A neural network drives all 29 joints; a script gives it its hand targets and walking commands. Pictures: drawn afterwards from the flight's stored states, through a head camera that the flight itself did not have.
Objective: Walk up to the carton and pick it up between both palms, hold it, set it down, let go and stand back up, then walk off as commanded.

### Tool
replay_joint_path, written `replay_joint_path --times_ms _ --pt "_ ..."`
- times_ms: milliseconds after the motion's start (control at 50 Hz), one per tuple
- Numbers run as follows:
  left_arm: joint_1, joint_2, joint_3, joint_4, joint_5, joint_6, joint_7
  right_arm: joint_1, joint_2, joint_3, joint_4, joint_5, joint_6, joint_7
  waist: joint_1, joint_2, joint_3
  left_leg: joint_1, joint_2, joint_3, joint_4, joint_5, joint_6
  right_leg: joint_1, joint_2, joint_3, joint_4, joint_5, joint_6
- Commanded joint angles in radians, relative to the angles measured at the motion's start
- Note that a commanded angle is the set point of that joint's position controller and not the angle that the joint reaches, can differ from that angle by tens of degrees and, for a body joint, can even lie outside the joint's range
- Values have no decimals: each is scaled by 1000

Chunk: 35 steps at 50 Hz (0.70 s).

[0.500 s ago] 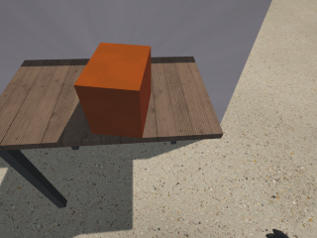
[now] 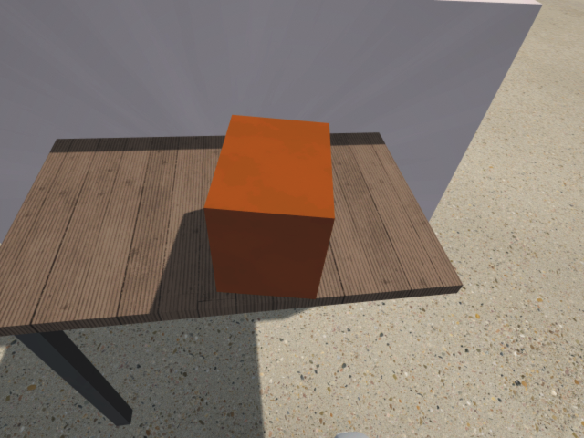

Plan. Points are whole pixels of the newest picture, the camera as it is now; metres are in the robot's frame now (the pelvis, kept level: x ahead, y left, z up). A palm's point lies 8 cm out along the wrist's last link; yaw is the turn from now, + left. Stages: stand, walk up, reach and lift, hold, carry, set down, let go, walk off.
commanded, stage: walk up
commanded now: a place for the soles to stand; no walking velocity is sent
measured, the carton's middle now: (273, 206) +0.50 +0.01 +0.04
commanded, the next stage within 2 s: reach and lift in 1.86 s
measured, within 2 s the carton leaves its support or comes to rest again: neither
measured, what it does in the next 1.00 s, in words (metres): steps on the spot: right foot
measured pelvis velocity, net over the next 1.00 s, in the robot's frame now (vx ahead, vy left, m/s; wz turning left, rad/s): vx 0.05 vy -0.04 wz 0.02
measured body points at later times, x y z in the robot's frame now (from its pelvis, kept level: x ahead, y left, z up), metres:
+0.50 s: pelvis +0.03 +0.01 +0.01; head +0.05 +0.04 +0.46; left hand +0.08 +0.33 -0.11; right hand +0.13 -0.30 -0.06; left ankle +0.04 +0.05 -0.72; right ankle +0.07 -0.14 -0.70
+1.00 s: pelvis +0.05 -0.04 +0.01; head +0.06 -0.04 +0.46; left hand +0.12 +0.28 -0.09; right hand +0.17 -0.35 -0.07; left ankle +0.04 +0.05 -0.72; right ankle +0.04 -0.14 -0.72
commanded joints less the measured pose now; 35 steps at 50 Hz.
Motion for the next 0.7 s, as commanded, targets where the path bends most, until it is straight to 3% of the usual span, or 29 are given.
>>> replay_joint_path --times_ms 0,20,40,60,80,100,120,160,180,220,240,280,300,320,340,380,400,440,460,480,500,520,540,560,600,620,640,660,680 --pt "91 143 91 26 -12 3 -8 0 -232 -74 -27 -7 -61 -50 24 71 2 183 172 -248 -443 317 -82 -134 -41 -37 -16 95 16" --pt "84 125 84 16 -19 12 -8 25 -220 -68 -27 -2 -61 -57 21 62 -3 230 152 -213 -411 515 -107 -141 -43 -43 -36 115 14" --pt "55 99 76 -2 -20 19 -9 49 -213 -59 -23 5 -59 -66 12 74 -16 267 141 -168 -375 695 -103 -143 -36 -63 -59 114 11" --pt "37 102 72 -11 -15 28 -11 75 -208 -59 -34 5 -54 -75 -4 66 -56 337 142 -158 -349 755 -121 -140 -35 -71 -76 118 7" --pt "6 90 66 -24 -15 31 -8 102 -204 -58 -29 5 -47 -81 -17 97 -65 376 149 -160 -337 772 -119 -150 -29 -65 -115 106 5" --pt "-24 94 63 -24 -15 38 -9 110 -201 -53 -25 8 -46 -86 -19 66 -58 354 144 -167 -341 794 -116 -118 -25 -60 -142 112 3" --pt "-46 81 60 -33 -17 45 -8 120 -206 -54 -20 10 -42 -91 -26 94 -65 379 144 -172 -330 814 -108 -120 -21 -64 -174 96 1" --pt "-72 71 58 -34 -11 53 -3 98 -197 -52 -21 6 -38 -98 -29 44 -68 355 176 -196 -320 737 -76 -100 -28 -48 -225 75 6" --pt "-51 77 56 -23 -13 61 0 73 -203 -52 -23 5 -36 -101 -9 26 -90 361 189 -211 -308 692 -81 -70 -17 -32 -233 59 5" --pt "-38 88 65 -8 -9 70 3 41 -188 -43 -15 6 -32 -104 0 31 -68 322 191 -226 -336 636 -134 -39 -22 -7 -253 68 -5" --pt "-33 86 61 -15 -10 74 4 32 -180 -41 -16 9 -30 -105 -7 57 -94 342 196 -226 -340 565 -138 -32 -19 -4 -273 63 -9" --pt "-21 100 71 -5 -9 82 6 -16 -190 -42 -14 0 -24 -106 2 57 -69 279 198 -235 -364 399 -125 -7 -16 15 -290 44 4" --pt "-36 92 66 -7 -9 82 5 -10 -187 -42 -9 -4 -23 -108 -12 19 -64 256 205 -230 -381 363 -126 3 -15 10 -298 43 -4" --pt "-16 79 61 -5 -14 84 5 -32 -190 -40 -1 -5 -23 -107 5 45 -65 265 209 -243 -371 307 -109 1 -18 15 -323 38 1" --pt "-13 90 67 1 -4 84 3 -51 -182 -41 0 -7 -23 -103 6 19 -49 226 220 -260 -394 214 -88 32 -18 12 -331 32 1" --pt "-17 85 64 9 -6 80 1 -70 -200 -41 9 -12 -24 -102 2 46 -52 236 224 -260 -395 196 -106 46 -24 -4 -376 15 -1" --pt "-34 82 64 4 1 79 -1 -72 -206 -42 5 -12 -27 -99 -5 25 -54 215 225 -271 -398 178 -85 66 -31 0 -398 29 -5" --pt "-27 87 67 2 7 72 -4 -109 -203 -36 11 -15 -26 -96 10 67 -56 201 226 -252 -379 193 -75 101 -39 -35 -425 -9 -7" --pt "-27 102 70 -2 12 70 -4 -125 -203 -39 10 -12 -27 -94 6 37 -60 200 250 -276 -385 197 -72 116 -41 -33 -423 -23 -13" --pt "-24 96 63 -4 4 62 -7 -145 -213 -41 10 -17 -26 -89 17 63 -62 199 228 -259 -381 159 -43 128 -38 -36 -471 -49 -12" --pt "-18 100 65 -3 11 56 -8 -149 -216 -40 14 -16 -26 -86 12 75 -52 182 240 -279 -385 143 -40 126 -41 -44 -480 -52 -21" --pt "-14 101 67 -7 14 57 -9 -152 -216 -38 20 -17 -28 -84 16 54 -77 178 262 -302 -392 84 -27 158 -35 -43 -489 -64 -33" --pt "16 97 66 -6 14 46 -9 -194 -222 -39 17 -26 -23 -77 40 65 -88 174 245 -272 -375 1 1 201 -42 -44 -566 -72 -37" --pt "-6 94 62 -9 20 37 -11 -194 -214 -38 7 -28 -24 -75 42 55 -74 136 217 -240 -343 31 3 236 -33 -32 -614 16 -45" --pt "-15 114 64 -22 32 18 -6 -194 -181 -23 17 -28 -25 -66 45 -12 -99 94 172 -203 -278 18 4 309 -60 39 -693 42 -67" --pt "-40 154 68 -25 34 7 -5 -199 -156 -21 29 -18 -26 -61 27 -112 -111 96 90 -136 -221 -34 -16 294 -140 171 -739 36 -97" --pt "-85 165 65 -33 30 0 -8 -212 -143 -15 27 -15 -25 -55 12 -145 -86 71 12 -94 -152 -102 -38 262 -205 306 -781 24 -136" --pt "-71 172 65 -35 25 -5 -7 -237 -141 -20 29 -13 -23 -54 29 -118 -82 69 -10 -112 -142 -146 -35 269 -238 375 -777 83 -183" --pt "-71 176 65 -45 26 -8 -10 -234 -138 -17 30 -13 -23 -54 26 -87 -108 98 -11 -112 -175 -152 -33 274 -238 350 -768 116 -187"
